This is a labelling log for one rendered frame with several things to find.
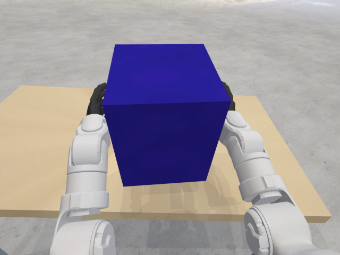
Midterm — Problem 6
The left robot forearm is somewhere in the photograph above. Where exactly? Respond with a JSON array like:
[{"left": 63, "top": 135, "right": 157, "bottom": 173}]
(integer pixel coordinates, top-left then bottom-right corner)
[{"left": 49, "top": 114, "right": 111, "bottom": 255}]

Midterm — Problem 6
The table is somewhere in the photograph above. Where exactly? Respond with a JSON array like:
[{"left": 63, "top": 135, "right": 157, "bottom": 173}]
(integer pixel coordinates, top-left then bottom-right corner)
[{"left": 0, "top": 85, "right": 332, "bottom": 255}]

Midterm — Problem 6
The carton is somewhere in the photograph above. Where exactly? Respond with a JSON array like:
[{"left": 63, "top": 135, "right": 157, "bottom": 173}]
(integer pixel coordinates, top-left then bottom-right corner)
[{"left": 102, "top": 44, "right": 231, "bottom": 186}]

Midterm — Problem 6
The robot left upper arm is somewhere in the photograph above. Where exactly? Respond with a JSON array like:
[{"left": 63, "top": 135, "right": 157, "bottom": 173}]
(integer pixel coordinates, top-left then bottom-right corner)
[{"left": 50, "top": 219, "right": 116, "bottom": 255}]

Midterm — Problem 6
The right robot forearm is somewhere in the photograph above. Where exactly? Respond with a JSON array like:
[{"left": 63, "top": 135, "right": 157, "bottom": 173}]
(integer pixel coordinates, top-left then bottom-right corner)
[{"left": 219, "top": 110, "right": 312, "bottom": 241}]

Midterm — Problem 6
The robot right hand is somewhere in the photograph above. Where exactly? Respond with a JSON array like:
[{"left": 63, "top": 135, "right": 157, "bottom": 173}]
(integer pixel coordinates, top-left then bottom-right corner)
[{"left": 222, "top": 82, "right": 235, "bottom": 111}]

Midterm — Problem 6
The robot right upper arm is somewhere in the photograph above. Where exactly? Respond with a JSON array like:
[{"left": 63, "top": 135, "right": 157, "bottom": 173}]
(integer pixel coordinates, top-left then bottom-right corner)
[{"left": 244, "top": 202, "right": 340, "bottom": 255}]

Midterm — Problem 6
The robot left hand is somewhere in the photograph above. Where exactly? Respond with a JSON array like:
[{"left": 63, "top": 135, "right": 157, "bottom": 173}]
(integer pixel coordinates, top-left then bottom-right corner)
[{"left": 86, "top": 82, "right": 107, "bottom": 117}]

